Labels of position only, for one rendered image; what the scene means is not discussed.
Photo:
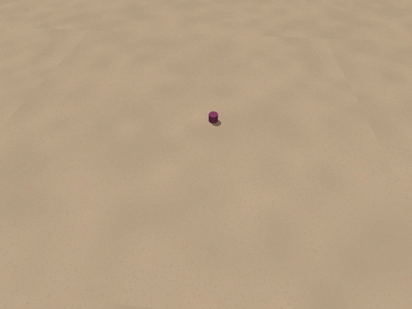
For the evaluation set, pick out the tin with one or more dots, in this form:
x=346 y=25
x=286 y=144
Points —
x=213 y=117

